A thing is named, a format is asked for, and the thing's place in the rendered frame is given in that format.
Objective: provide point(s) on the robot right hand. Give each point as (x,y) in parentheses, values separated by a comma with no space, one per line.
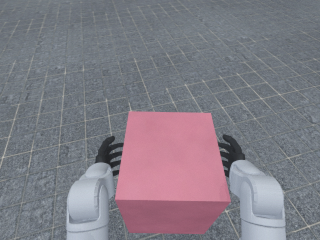
(235,152)

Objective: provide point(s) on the robot left forearm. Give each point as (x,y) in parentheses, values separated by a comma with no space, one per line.
(87,211)

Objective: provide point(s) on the robot right forearm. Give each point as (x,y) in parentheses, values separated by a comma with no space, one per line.
(262,210)

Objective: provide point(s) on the carton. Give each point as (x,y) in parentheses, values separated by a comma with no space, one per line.
(171,178)

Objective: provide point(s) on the robot left hand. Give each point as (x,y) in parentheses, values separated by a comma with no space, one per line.
(104,156)

